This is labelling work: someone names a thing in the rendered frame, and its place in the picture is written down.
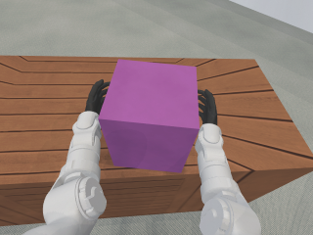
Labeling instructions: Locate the left robot upper arm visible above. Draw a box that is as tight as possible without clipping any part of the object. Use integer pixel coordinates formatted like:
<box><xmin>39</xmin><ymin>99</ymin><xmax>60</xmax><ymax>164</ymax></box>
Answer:
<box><xmin>23</xmin><ymin>176</ymin><xmax>107</xmax><ymax>235</ymax></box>

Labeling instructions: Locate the robot right hand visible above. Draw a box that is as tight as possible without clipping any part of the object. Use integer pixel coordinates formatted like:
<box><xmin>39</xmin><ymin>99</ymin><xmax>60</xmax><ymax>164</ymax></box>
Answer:
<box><xmin>198</xmin><ymin>89</ymin><xmax>217</xmax><ymax>125</ymax></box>

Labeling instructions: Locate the robot right forearm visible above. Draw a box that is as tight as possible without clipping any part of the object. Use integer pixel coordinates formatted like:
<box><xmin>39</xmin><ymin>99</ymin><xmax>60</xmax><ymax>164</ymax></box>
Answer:
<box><xmin>195</xmin><ymin>123</ymin><xmax>251</xmax><ymax>209</ymax></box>

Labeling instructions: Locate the robot left forearm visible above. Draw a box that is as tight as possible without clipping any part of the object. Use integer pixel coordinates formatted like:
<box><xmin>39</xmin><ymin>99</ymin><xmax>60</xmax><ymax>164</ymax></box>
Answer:
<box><xmin>43</xmin><ymin>111</ymin><xmax>102</xmax><ymax>222</ymax></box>

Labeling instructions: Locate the pedestal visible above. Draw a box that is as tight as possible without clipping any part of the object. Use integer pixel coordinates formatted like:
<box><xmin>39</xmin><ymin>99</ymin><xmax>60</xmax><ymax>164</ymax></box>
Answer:
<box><xmin>0</xmin><ymin>55</ymin><xmax>313</xmax><ymax>226</ymax></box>

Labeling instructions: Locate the carton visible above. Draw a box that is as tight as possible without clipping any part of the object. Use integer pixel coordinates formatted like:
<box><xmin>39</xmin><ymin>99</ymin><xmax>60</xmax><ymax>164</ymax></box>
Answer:
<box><xmin>98</xmin><ymin>59</ymin><xmax>200</xmax><ymax>173</ymax></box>

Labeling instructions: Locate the right robot upper arm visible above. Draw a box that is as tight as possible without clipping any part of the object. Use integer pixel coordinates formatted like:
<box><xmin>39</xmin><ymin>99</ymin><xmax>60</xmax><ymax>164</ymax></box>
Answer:
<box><xmin>199</xmin><ymin>197</ymin><xmax>261</xmax><ymax>235</ymax></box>

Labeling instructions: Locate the robot left hand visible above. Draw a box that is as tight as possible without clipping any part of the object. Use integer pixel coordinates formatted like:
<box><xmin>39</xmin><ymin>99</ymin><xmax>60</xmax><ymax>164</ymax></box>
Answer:
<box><xmin>84</xmin><ymin>79</ymin><xmax>111</xmax><ymax>115</ymax></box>

